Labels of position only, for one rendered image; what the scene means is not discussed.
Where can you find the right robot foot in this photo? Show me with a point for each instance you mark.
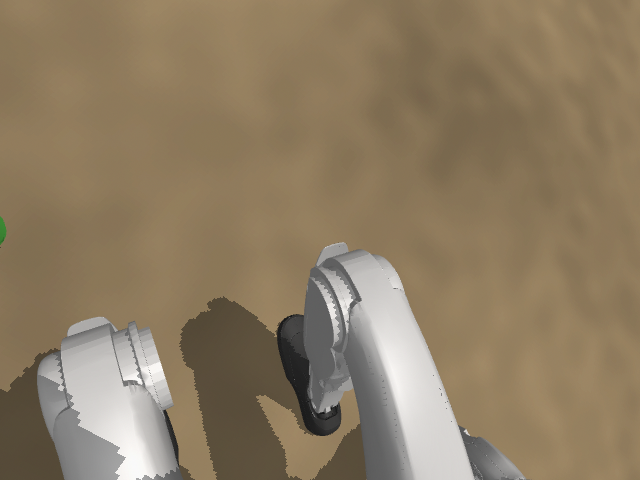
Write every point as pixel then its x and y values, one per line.
pixel 296 366

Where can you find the cup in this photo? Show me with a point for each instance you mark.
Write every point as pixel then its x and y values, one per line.
pixel 2 230

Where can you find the left robot foot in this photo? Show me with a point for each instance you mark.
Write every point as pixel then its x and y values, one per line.
pixel 172 435

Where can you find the right robot hand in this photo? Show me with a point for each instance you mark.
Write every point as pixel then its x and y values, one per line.
pixel 487 462

